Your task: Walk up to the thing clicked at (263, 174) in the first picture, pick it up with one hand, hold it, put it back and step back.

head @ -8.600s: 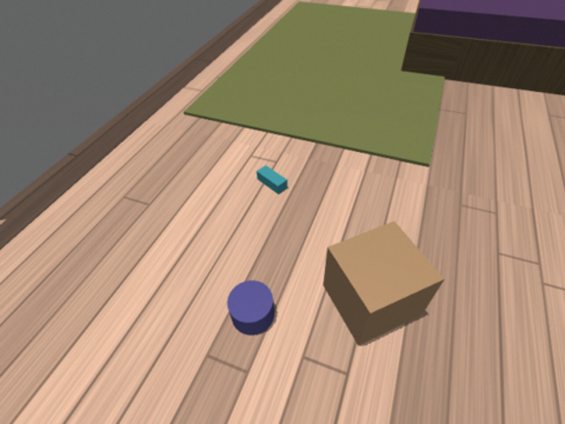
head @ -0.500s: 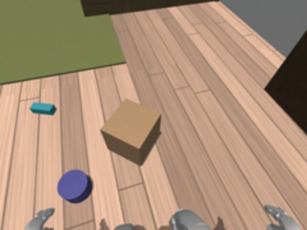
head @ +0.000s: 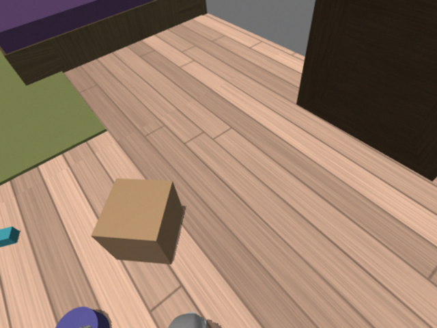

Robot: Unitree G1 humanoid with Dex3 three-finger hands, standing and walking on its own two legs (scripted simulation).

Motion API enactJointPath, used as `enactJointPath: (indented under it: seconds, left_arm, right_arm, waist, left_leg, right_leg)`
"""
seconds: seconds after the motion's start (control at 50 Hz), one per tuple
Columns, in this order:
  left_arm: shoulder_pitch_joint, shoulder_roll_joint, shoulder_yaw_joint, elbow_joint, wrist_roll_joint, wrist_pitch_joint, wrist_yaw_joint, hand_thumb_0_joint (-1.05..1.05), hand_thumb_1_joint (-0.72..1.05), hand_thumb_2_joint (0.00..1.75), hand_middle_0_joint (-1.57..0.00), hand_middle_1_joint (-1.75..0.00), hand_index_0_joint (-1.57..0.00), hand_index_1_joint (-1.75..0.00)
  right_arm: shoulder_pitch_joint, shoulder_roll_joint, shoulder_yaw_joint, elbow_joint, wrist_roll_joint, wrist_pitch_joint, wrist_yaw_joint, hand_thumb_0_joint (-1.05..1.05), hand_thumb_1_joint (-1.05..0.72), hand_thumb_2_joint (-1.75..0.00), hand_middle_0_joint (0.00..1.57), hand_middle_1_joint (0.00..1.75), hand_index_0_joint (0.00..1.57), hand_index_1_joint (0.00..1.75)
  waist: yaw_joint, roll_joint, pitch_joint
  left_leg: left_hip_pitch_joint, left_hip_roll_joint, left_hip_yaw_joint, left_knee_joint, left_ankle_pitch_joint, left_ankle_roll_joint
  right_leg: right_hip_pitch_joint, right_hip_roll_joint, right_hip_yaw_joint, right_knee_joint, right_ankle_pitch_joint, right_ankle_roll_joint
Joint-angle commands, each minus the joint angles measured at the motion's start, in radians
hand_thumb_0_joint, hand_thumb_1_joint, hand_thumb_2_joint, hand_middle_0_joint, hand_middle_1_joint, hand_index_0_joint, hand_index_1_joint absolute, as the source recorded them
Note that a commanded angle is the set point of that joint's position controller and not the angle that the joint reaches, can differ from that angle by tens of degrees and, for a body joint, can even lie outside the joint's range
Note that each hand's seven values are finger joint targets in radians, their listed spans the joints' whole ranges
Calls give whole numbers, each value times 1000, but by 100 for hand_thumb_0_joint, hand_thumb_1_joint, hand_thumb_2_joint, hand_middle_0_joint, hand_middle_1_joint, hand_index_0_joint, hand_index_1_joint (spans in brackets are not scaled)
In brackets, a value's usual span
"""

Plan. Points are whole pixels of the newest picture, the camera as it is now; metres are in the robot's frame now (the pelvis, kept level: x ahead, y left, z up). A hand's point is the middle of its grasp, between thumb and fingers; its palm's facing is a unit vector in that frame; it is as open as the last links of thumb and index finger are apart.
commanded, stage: walk up
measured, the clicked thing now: out of the picture +0.66 +1.21 -0.72
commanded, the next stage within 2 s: none
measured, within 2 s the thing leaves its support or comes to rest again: neither
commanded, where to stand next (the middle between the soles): +0.09 +0.01 m, yaw -19 degrees
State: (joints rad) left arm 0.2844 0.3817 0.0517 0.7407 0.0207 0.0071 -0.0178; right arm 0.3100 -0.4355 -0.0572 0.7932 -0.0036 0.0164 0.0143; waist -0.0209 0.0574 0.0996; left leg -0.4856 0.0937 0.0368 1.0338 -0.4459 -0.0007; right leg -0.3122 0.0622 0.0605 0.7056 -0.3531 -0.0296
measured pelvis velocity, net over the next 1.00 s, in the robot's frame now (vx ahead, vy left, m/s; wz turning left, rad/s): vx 0.01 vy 0.01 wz -0.33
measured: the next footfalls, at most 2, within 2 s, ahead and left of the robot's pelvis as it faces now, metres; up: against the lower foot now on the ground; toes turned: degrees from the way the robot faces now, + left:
left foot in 0.14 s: +0.11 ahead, +0.12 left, +0.00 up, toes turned -16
right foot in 0.42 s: +0.04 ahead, -0.13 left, +0.00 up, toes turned -16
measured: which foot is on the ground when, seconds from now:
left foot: up 0.00-0.12, down 0.14-1.00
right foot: down 0.00-0.16, up 0.18-0.40, down 0.42-1.00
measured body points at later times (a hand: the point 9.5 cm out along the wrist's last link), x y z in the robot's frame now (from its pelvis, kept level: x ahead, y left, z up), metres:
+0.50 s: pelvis +0.00 -0.01 -0.01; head +0.03 -0.02 +0.44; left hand +0.15 +0.30 -0.11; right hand +0.01 -0.35 -0.12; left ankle +0.06 +0.13 -0.70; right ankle +0.00 -0.13 -0.72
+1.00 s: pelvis +0.01 +0.01 +0.00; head +0.01 +0.00 +0.45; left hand +0.20 +0.27 -0.11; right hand -0.02 -0.31 -0.13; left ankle +0.07 +0.13 -0.72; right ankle +0.00 -0.13 -0.72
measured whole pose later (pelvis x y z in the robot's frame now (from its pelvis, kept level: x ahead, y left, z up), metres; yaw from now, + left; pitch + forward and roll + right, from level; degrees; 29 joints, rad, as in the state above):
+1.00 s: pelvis +0.01 +0.01 +0.00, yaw -19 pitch -3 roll +0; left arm 0.17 0.38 0.00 0.97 0.01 -0.04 0.01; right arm 0.16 -0.38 -0.01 0.99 0.00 0.00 0.03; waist -0.03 0.02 0.07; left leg -0.30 0.07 0.07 0.70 -0.34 -0.02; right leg -0.33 0.05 0.14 0.70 -0.32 0.02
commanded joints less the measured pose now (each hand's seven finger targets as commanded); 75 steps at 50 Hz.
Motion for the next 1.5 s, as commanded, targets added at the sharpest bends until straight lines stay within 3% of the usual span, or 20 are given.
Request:
enactJointPath:
  seconds: [0.0, 0.1, 0.12, 0.14, 0.16, 0.18, 0.26, 0.38, 0.4, 0.42, 0.44, 0.46, 0.56, 0.62, 0.68, 0.7, 0.8, 0.9, 1.02, 1.48]
  left_arm:
    - [0, 280, 94, -87, 4, -35, 27, 0, 90, 90, -20, -30, -20, -30]
    - [-55, 245, 71, -101, -10, -17, 30, 0, 90, 90, -20, -30, -20, -30]
    - [-44, 190, 55, -110, -18, -17, 31, 0, 90, 90, -20, -30, -20, -30]
    - [-17, 148, 41, -110, -18, -15, 34, 0, 90, 90, -20, -30, -20, -30]
    - [-5, 253, 64, -81, -8, -13, 51, 0, 90, 90, -20, -30, -20, -30]
    - [3, 283, 70, -62, -3, -17, 50, 0, 90, 90, -20, -30, -20, -30]
    - [28, 241, 76, -11, -12, -26, 11, 0, 90, 90, -20, -30, -20, -30]
    - [112, 210, 79, 56, 2, -56, 23, 0, 90, 90, -20, -30, -20, -30]
    - [128, 245, 92, 61, 8, -65, 34, 0, 90, 90, -20, -30, -20, -30]
    - [102, 321, 106, 35, 20, -76, 45, 0, 90, 90, -20, -30, -20, -30]
    - [76, 365, 102, 20, 15, -77, 49, 0, 90, 90, -20, -30, -20, -30]
    - [50, 346, 93, 18, 6, -78, 49, 0, 90, 90, -20, -30, -20, -30]
    - [-17, 283, 55, 26, -2, -81, 56, 0, 90, 90, -20, -30, -20, -30]
    - [-70, 275, 43, 29, -8, -71, 54, 0, 90, 90, -20, -30, -20, -30]
    - [-45, 208, 19, 55, -25, -66, 57, 0, 90, 90, -20, -30, -20, -30]
    - [-22, 233, 28, 86, -18, -67, 60, 0, 90, 90, -20, -30, -20, -30]
    - [-90, 271, 32, 122, -16, -78, 47, 0, 90, 90, -20, -30, -20, -30]
    - [-96, 224, 15, 173, -17, -67, 46, 0, 90, 90, -20, -30, -20, -30]
    - [-166, 239, 8, 191, -12, -68, 44, 0, 90, 90, -20, -30, -20, -30]
    - [-186, 232, 1, 241, -12, -54, 49, 0, 90, 90, -20, -30, -20, -30]
  right_arm:
    - [17, -182, -50, -81, -13, -51, -20, 0, -90, -90, 20, 30, 20, 30]
    - [79, -164, -60, -63, -19, -77, -28, 0, -90, -90, 20, 30, 20, 30]
    - [95, -210, -74, -68, -37, -84, -31, 0, -90, -90, 20, 30, 20, 30]
    - [70, -290, -93, -84, -37, -86, -34, 0, -90, -90, 20, 30, 20, 30]
    - [22, -339, -109, -92, -18, -85, -25, 0, -90, -90, 20, 30, 20, 30]
    - [-6, -317, -108, -99, -18, -84, -24, 0, -90, -90, 20, 30, 20, 30]
    - [-53, -263, -78, -91, -26, -84, -23, 0, -90, -90, 20, 30, 20, 30]
    - [-76, -224, -58, -106, -28, -38, -2, 0, -90, -90, 20, 30, 20, 30]
    - [-54, -166, -40, -107, -22, -33, -4, 0, -90, -90, 20, 30, 20, 30]
    - [-71, -97, -17, -135, -14, -31, -3, 0, -90, -90, 20, 30, 20, 30]
    - [-145, -147, -33, -139, -11, -24, -20, 0, -90, -90, 20, 30, 20, 30]
    - [-141, -180, -45, -116, -11, -22, -24, 0, -90, -90, 20, 30, 20, 30]
    - [-61, -171, -42, -21, -6, -38, -18, 0, -90, -90, 20, 30, 20, 30]
    - [-35, -153, -40, 12, -2, -45, -17, 0, -90, -90, 20, 30, 20, 30]
    - [-98, -260, -55, 17, -8, -63, -16, 0, -90, -90, 20, 30, 20, 30]
    - [-153, -252, -51, 13, -6, -62, -9, 0, -90, -90, 20, 30, 20, 30]
    - [-180, -173, -16, 65, -4, -45, -6, 0, -90, -90, 20, 30, 20, 30]
    - [-209, -195, -18, 106, -3, -51, -4, 0, -90, -90, 20, 30, 20, 30]
    - [-235, -165, -14, 146, 1, -35, -2, 0, -90, -90, 20, 30, 20, 30]
    - [-304, -168, -26, 208, 2, -14, 1, 0, -90, -90, 20, 30, 20, 30]
  waist:
    - [21, -230, -57]
    - [-41, -175, -109]
    - [-48, -52, -125]
    - [-35, 135, -113]
    - [-30, 113, -118]
    - [-8, 41, -80]
    - [3, 112, -30]
    - [45, 105, -115]
    - [56, -6, -131]
    - [52, -221, -96]
    - [65, -208, -77]
    - [49, -143, -51]
    - [7, -205, -105]
    - [-29, -208, -123]
    - [-2, 38, -170]
    - [28, 42, -145]
    - [0, -43, -75]
    - [26, -20, -112]
    - [-7, -71, -77]
    - [-4, -79, -118]
  left_leg:
    - [-26, -22, -17, -90, 21, 19]
    - [289, -89, -10, -424, 146, 58]
    - [354, 31, -202, -527, 112, 90]
    - [366, 278, -539, -690, 23, 175]
    - [291, 424, -655, -723, 40, 294]
    - [256, 404, -609, -704, 65, 316]
    - [191, 208, -240, -640, 79, 208]
    - [81, 159, -64, -386, 146, 150]
    - [9, 116, -14, -237, 127, 107]
    - [-170, 10, 46, -53, 26, 29]
    - [-137, 0, -56, -24, -167, 18]
    - [-89, 23, -101, 15, -177, 19]
    - [64, -9, -38, -137, -29, 30]
    - [218, -47, -9, -350, 96, 41]
    - [212, 217, -353, -543, 150, 188]
    - [152, 251, -351, -538, 164, 214]
    - [149, 3, -74, -405, 42, 37]
    - [176, 127, -178, -576, 53, 111]
    - [236, 28, -58, -509, 3, 52]
    - [359, 50, -11, -562, 87, 65]
  right_leg:
    - [5, -216, 322, -206, 310, -192]
    - [-163, -152, 256, -15, 361, -126]
    - [-252, -80, 219, 112, 244, -61]
    - [-357, 73, 83, 303, -101, -1]
    - [-310, 19, 100, 443, -245, 16]
    - [-305, -8, 102, 508, -232, 19]
    - [-235, -58, 21, 327, -122, 11]
    - [122, 7, -108, -133, 32, 10]
    - [195, -21, -6, -194, 23, -10]
    - [210, -237, 399, -279, 46, -94]
    - [71, -384, 604, -283, 177, -242]
    - [12, -383, 564, -257, 230, -260]
    - [-14, -237, 333, -147, 445, -170]
    - [-91, -186, 264, -80, 366, -135]
    - [-103, -19, 57, 114, 71, -10]
    - [-26, -28, 10, 112, -68, 0]
    - [-75, -166, 311, -157, 78, -92]
    - [6, -47, 91, -64, 151, -23]
    - [-77, -123, 260, -209, 127, -58]
    - [-49, -104, 222, -216, 304, -32]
